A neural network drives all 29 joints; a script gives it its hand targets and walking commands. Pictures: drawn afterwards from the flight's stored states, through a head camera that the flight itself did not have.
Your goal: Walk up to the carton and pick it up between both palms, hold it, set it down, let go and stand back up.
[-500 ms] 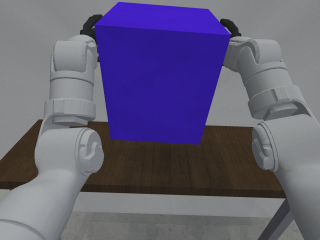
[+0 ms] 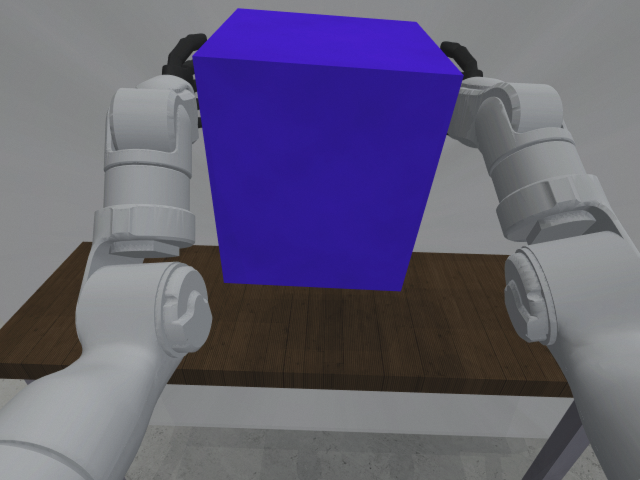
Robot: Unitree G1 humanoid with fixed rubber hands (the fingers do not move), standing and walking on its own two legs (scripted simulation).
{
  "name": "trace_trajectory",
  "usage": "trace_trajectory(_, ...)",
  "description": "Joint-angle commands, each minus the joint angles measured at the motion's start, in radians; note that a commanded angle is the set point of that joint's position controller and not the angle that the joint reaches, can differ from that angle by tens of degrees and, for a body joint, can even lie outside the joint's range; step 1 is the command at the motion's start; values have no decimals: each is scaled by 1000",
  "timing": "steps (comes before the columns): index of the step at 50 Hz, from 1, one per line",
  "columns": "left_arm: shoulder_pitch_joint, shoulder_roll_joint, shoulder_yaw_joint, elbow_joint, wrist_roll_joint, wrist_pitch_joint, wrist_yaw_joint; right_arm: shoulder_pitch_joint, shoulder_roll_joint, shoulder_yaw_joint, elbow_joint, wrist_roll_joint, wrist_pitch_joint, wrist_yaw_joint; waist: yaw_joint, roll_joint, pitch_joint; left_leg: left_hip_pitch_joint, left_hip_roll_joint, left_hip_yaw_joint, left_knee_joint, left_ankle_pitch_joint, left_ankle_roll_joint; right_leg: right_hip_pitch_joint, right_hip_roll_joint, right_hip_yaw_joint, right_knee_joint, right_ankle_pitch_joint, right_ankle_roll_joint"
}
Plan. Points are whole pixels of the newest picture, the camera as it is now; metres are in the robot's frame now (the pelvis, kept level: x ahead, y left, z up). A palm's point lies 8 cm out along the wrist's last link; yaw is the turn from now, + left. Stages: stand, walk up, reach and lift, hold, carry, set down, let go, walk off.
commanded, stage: hold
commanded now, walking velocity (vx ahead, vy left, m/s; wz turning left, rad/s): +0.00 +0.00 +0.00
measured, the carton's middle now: (320, 151) +0.37 -0.01 +0.30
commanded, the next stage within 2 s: none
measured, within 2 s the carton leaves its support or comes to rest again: neither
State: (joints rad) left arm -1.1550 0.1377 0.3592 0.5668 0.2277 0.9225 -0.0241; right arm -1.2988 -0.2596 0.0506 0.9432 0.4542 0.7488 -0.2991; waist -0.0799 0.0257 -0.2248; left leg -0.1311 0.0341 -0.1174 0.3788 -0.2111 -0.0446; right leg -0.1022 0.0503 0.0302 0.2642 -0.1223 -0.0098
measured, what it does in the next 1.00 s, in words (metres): stands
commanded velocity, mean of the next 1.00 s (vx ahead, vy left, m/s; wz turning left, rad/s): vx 0.00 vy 0.00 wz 0.00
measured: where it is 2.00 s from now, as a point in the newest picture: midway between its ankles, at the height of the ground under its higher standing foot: outside the picture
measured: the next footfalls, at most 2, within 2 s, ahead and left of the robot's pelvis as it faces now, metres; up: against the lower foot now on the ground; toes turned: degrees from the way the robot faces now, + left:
none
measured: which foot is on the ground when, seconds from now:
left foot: down 0.00-1.00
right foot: down 0.00-1.00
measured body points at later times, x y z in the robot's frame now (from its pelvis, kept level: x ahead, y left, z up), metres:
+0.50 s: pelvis +0.00 +0.00 +0.00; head -0.10 +0.02 +0.44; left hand +0.38 +0.16 +0.36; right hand +0.37 -0.15 +0.36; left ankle +0.00 +0.15 -0.75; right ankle +0.01 -0.12 -0.75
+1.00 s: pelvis +0.00 +0.00 +0.00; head -0.11 +0.00 +0.44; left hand +0.38 +0.14 +0.36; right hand +0.37 -0.17 +0.35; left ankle +0.00 +0.15 -0.75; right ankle +0.01 -0.12 -0.75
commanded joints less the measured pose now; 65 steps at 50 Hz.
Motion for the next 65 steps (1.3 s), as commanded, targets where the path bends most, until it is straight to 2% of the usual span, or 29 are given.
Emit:
trace_trajectory(1,-717,-502,-233,-82,-190,-74,-163,-783,619,81,-344,185,-35,159,0,-25,-295,-33,-75,61,-48,202,4,225,23,19,0,222,38)
trace_trajectory(3,-732,-493,-222,-82,-186,-78,-161,-793,631,80,-339,189,-33,153,2,-38,-297,-26,-78,61,-47,191,7,195,20,18,-2,206,42)
trace_trajectory(6,-752,-495,-200,-28,-165,-78,-162,-785,616,46,-272,170,-31,163,8,-12,-229,-64,-69,63,-76,115,11,159,19,15,-17,100,30)
trace_trajectory(8,-764,-498,-198,-43,-171,-85,-160,-798,638,60,-287,172,-38,171,19,-26,-266,-67,-68,61,-70,136,16,178,19,15,-9,123,32)
trace_trajectory(11,-766,-497,-218,-64,-196,-88,-156,-804,644,80,-333,191,-38,162,10,-29,-314,-36,-76,60,-46,179,10,201,20,16,-1,185,39)
trace_trajectory(15,-765,-524,-225,-32,-190,-86,-156,-806,616,39,-299,167,-39,164,-6,2,-268,-67,-63,58,-69,129,3,172,30,9,-7,122,24)
trace_trajectory(19,-738,-525,-217,-23,-190,-81,-159,-813,601,39,-315,166,-41,163,-7,-11,-276,-57,-69,58,-65,137,0,188,24,13,-11,139,25)
trace_trajectory(24,-762,-536,-265,-82,-214,-87,-155,-775,577,39,-300,173,-34,164,-35,47,-306,-49,-62,50,-59,174,-23,210,30,13,7,179,15)
trace_trajectory(26,-751,-549,-265,-87,-206,-81,-154,-776,564,39,-305,181,-35,168,-26,77,-292,-57,-57,51,-59,206,-31,219,35,11,12,190,8)
trace_trajectory(28,-732,-553,-272,-86,-202,-75,-154,-777,554,35,-311,178,-38,168,-35,77,-279,-41,-55,46,-54,224,-37,211,37,5,10,202,8)
trace_trajectory(29,-734,-559,-271,-105,-200,-75,-152,-774,552,46,-321,184,-41,169,-23,87,-297,-38,-53,46,-53,232,-39,218,39,5,12,200,7)
trace_trajectory(30,-725,-571,-286,-107,-201,-72,-151,-768,547,39,-317,183,-41,171,-32,103,-278,-44,-49,43,-55,238,-44,215,42,5,14,199,1)
trace_trajectory(34,-724,-561,-283,-149,-194,-69,-150,-738,553,58,-298,200,-34,177,-28,81,-276,-14,-52,43,-44,297,-48,222,45,5,17,247,5)
trace_trajectory(37,-728,-525,-255,-161,-184,-69,-148,-751,591,93,-316,214,-29,173,-2,27,-318,5,-63,49,-36,300,-29,223,38,11,19,261,23)
trace_trajectory(39,-713,-520,-255,-157,-184,-65,-147,-759,599,105,-341,223,-33,170,5,23,-315,10,-66,52,-26,314,-22,225,36,13,18,291,29)
trace_trajectory(40,-720,-521,-264,-152,-189,-66,-148,-754,595,96,-334,224,-31,168,-5,25,-307,6,-66,50,-31,296,-23,220,36,12,13,271,29)
trace_trajectory(42,-729,-525,-260,-148,-190,-66,-146,-768,606,96,-350,220,-35,169,6,26,-297,-11,-68,53,-36,256,-15,200,34,11,7,223,30)
trace_trajectory(44,-740,-514,-236,-103,-179,-67,-146,-775,615,77,-322,198,-32,170,6,-9,-258,-28,-68,60,-53,186,-1,173,28,13,-6,166,35)
trace_trajectory(47,-735,-494,-189,-32,-153,-69,-148,-778,621,61,-251,169,-28,179,29,-49,-197,-66,-61,63,-82,110,22,141,24,15,-14,91,33)
trace_trajectory(48,-742,-496,-189,-38,-159,-75,-150,-798,647,76,-280,170,-36,180,38,-73,-236,-71,-68,63,-73,111,29,158,22,17,-13,94,37)
trace_trajectory(50,-755,-499,-205,-38,-181,-83,-151,-816,645,64,-300,173,-40,174,21,-66,-269,-38,-75,63,-52,136,24,137,16,25,-20,123,40)
trace_trajectory(51,-755,-496,-198,-10,-186,-83,-152,-846,650,67,-319,171,-44,171,29,-80,-274,-37,-79,68,-48,125,28,130,16,24,-27,114,43)
trace_trajectory(54,-766,-497,-201,1,-202,-95,-150,-838,648,59,-319,171,-44,165,12,-70,-294,-34,-76,64,-50,115,29,137,17,24,-26,108,41)
trace_trajectory(55,-760,-501,-201,22,-192,-91,-151,-817,622,36,-275,162,-39,165,2,-36,-252,-47,-71,61,-59,109,19,130,17,23,-27,102,31)
trace_trajectory(56,-753,-513,-216,9,-201,-94,-155,-812,620,38,-307,163,-46,164,-2,-29,-287,-51,-72,63,-56,107,15,149,16,22,-22,109,31)
trace_trajectory(59,-765,-507,-213,-20,-205,-97,-158,-801,621,47,-302,162,-37,155,-11,-33,-305,-44,-76,59,-52,144,7,182,19,16,-10,166,35)
trace_trajectory(61,-745,-524,-240,-17,-208,-88,-163,-797,584,33,-309,165,-38,152,-24,20,-300,-43,-70,56,-54,151,-10,190,21,15,-8,166,23)
trace_trajectory(62,-734,-521,-233,-5,-201,-85,-163,-804,584,39,-305,171,-39,153,-16,27,-280,-49,-70,55,-54,159,-10,188,20,16,-9,164,21)
trace_trajectory(65,-738,-544,-251,-21,-195,-83,-166,-793,552,22,-282,163,-39,158,-33,64,-269,-58,-57,46,-69,136,-20,179,29,10,-7,127,8)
